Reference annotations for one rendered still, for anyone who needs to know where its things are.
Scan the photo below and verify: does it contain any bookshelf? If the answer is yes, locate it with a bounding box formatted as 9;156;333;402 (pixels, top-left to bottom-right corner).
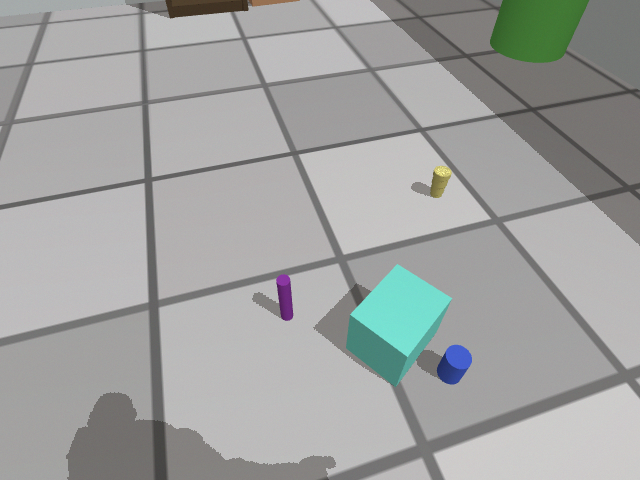
165;0;249;18

